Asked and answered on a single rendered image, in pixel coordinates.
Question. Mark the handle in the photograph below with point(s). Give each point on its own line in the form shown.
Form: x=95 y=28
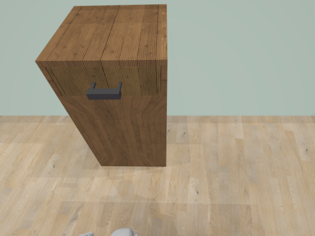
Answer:
x=104 y=93

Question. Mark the drawer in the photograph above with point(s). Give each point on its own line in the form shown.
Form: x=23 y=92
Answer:
x=136 y=80

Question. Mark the cabinet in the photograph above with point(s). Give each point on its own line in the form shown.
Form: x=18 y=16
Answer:
x=126 y=132

